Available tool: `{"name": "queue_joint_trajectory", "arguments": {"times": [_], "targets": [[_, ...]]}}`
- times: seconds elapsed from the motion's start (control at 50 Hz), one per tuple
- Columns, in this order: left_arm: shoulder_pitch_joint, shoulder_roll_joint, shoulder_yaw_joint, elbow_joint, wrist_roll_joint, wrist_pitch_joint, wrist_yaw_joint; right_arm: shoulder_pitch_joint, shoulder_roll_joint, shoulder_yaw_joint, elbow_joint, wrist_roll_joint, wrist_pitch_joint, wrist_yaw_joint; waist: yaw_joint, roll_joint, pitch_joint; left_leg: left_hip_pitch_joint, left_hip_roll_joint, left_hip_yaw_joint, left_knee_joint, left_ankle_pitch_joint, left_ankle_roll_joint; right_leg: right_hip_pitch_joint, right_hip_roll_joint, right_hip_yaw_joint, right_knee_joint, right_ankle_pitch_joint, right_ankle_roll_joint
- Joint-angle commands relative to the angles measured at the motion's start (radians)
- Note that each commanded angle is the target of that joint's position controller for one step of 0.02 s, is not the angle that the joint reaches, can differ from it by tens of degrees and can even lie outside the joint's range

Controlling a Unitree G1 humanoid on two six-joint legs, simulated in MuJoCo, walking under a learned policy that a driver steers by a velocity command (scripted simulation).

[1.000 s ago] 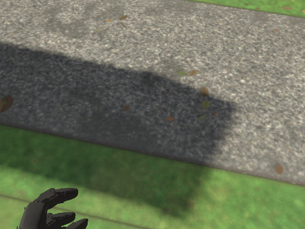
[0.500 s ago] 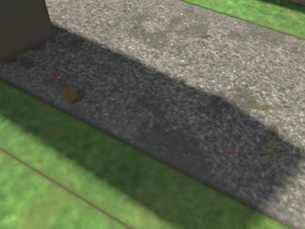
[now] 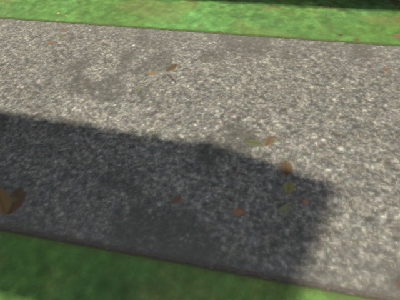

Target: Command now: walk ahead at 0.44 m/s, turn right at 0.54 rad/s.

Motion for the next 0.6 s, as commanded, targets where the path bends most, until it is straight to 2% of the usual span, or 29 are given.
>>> {"name": "queue_joint_trajectory", "arguments": {"times": [0.02, 0.06, 0.12, 0.18, 0.22, 0.26, 0.28, 0.3, 0.32, 0.34, 0.36, 0.38, 0.4, 0.42, 0.44, 0.46, 0.48, 0.54, 0.6], "targets": [[-0.011, 0.166, 0.036, -0.08, 0.001, -0.018, 0.023, -0.108, -0.091, -0.02, -0.097, -0.016, -0.022, 0.001, -0.002, -0.089, 0.019, -0.243, 0.028, -0.039, -0.126, 0.159, -0.022, 0.173, -0.241, 0.334, -0.292, 0.158, -0.168], [0.018, 0.177, 0.041, -0.073, -0.006, -0.019, 0.036, -0.162, -0.062, -0.009, -0.114, -0.015, -0.017, 0.001, 0.006, -0.076, 0.028, -0.201, -0.002, -0.029, -0.28, 0.259, -0.045, 0.14, -0.203, 0.264, -0.284, 0.276, -0.15], [0.068, 0.174, 0.045, -0.06, -0.013, -0.013, 0.045, -0.266, -0.025, 0.009, -0.146, -0.004, -0.02, 0.016, 0.041, -0.113, 0.043, -0.101, -0.053, -0.011, -0.486, 0.395, -0.052, 0.079, -0.166, 0.222, -0.27, 0.29, -0.122], [0.122, 0.171, 0.049, -0.046, -0.02, -0.008, 0.048, -0.341, -0.035, 0.011, -0.177, 0.008, -0.025, 0.032, 0.066, -0.12, 0.058, -0.066, -0.069, -0.029, -0.579, 0.422, -0.043, 0.106, -0.189, 0.276, -0.243, 0.255, -0.117], [0.136, 0.17, 0.052, -0.042, -0.022, 0.0, 0.054, -0.353, -0.055, 0.007, -0.188, 0.009, -0.033, 0.04, 0.06, -0.123, 0.057, -0.054, -0.07, -0.051, -0.622, 0.402, -0.029, 0.164, -0.212, 0.321, -0.198, 0.264, -0.109], [0.127, 0.179, 0.061, -0.048, -0.018, 0.009, 0.06, -0.321, -0.077, -0.001, -0.185, 0.01, -0.04, 0.041, 0.037, -0.142, 0.046, -0.002, -0.073, -0.052, -0.636, 0.328, -0.008, 0.202, -0.23, 0.354, -0.144, 0.341, -0.095], [0.114, 0.183, 0.065, -0.056, -0.015, 0.014, 0.059, -0.27, -0.095, -0.009, -0.176, 0.009, -0.043, 0.037, 0.01, -0.159, 0.021, 0.079, -0.086, -0.036, -0.642, 0.278, 0.009, 0.203, -0.222, 0.357, -0.092, 0.456, -0.084], [0.094, 0.173, 0.062, -0.069, -0.012, 0.016, 0.055, -0.162, -0.125, -0.026, -0.151, 0.006, -0.045, 0.029, -0.046, -0.159, -0.05, 0.245, -0.095, -0.014, -0.666, 0.281, 0.04, 0.184, -0.177, 0.333, 0.021, 0.592, -0.06], [0.056, 0.146, 0.049, -0.1, -0.001, 0.015, 0.047, 0.001, -0.162, -0.039, -0.129, -0.009, -0.046, 0.021, -0.131, -0.139, -0.193, 0.532, -0.001, -0.088, -0.617, 0.27, 0.097, 0.063, -0.121, 0.306, 0.241, 0.54, -0.028], [0.158, 0.054, 0.024, -0.123, 0.003, 0.009, 0.045, 0.159, -0.241, -0.059, -0.11, -0.028, -0.038, 0.01, -0.125, 0.076, -0.386, 0.944, 0.253, -0.44, -0.606, 0.158, 0.225, -0.259, 0.009, 0.21, 0.617, 0.145, 0.04], [0.222, 0.073, 0.014, -0.129, -0.024, 0.0, 0.043, 0.169, -0.194, -0.043, -0.091, -0.013, -0.033, 0.021, -0.094, 0.306, -0.469, 1.034, 0.376, -0.787, -0.739, -0.045, 0.297, -0.457, 0.031, 0.205, 0.823, -0.314, 0.06], [0.153, 0.167, 0.039, -0.119, -0.04, 0.002, 0.042, 0.107, -0.111, -0.022, -0.106, -0.002, -0.022, 0.015, -0.106, 0.177, -0.293, 0.894, 0.339, -0.68, -0.779, -0.171, 0.251, -0.54, -0.041, 0.204, 0.897, -0.244, 0.067], [0.06, 0.191, 0.043, -0.139, -0.031, 0.006, 0.042, 0.052, -0.078, -0.012, -0.11, -0.001, -0.01, 0.008, -0.103, 0.084, -0.164, 0.733, 0.298, -0.52, -0.796, -0.118, 0.21, -0.54, -0.082, 0.151, 0.884, -0.156, 0.069], [0.009, 0.173, 0.043, -0.156, -0.016, 0.007, 0.04, 0.01, -0.066, -0.005, -0.099, -0.008, -0.004, 0.008, -0.076, 0.033, -0.07, 0.575, 0.256, -0.412, -0.829, -0.004, 0.196, -0.51, -0.116, 0.13, 0.838, -0.104, 0.07], [-0.004, 0.16, 0.047, -0.163, -0.009, 0.012, 0.036, -0.016, -0.049, 0.002, -0.091, -0.017, -0.006, 0.007, -0.048, 0.044, -0.03, 0.475, 0.223, -0.332, -0.859, 0.065, 0.186, -0.468, -0.148, 0.131, 0.791, -0.073, 0.066], [0.015, 0.136, 0.044, -0.163, -0.015, 0.02, 0.032, -0.032, -0.051, 0.001, -0.084, -0.02, -0.008, 0.008, -0.024, 0.067, -0.01, 0.406, 0.203, -0.272, -0.891, 0.092, 0.182, -0.426, -0.165, 0.123, 0.769, -0.062, 0.065], [0.023, 0.109, 0.039, -0.165, -0.019, 0.028, 0.03, -0.038, -0.053, -0.002, -0.075, -0.015, -0.014, 0.009, -0.014, 0.076, 0.0, 0.368, 0.199, -0.226, -0.919, 0.118, 0.189, -0.412, -0.173, 0.111, 0.747, -0.058, 0.067], [-0.026, 0.076, 0.024, -0.189, -0.005, 0.033, 0.032, -0.014, -0.096, -0.015, -0.037, -0.009, -0.028, 0.014, -0.011, 0.036, 0.026, 0.338, 0.207, -0.142, -0.97, 0.213, 0.222, -0.438, -0.178, 0.114, 0.621, 0.021, 0.08], [-0.095, 0.067, 0.011, -0.197, 0.0, 0.017, 0.017, -0.009, -0.121, -0.018, -0.015, -0.002, -0.023, 0.016, -0.024, 0.015, 0.032, 0.361, 0.173, -0.034, -0.975, 0.286, 0.21, -0.415, -0.17, 0.09, 0.422, 0.185, 0.079]]}}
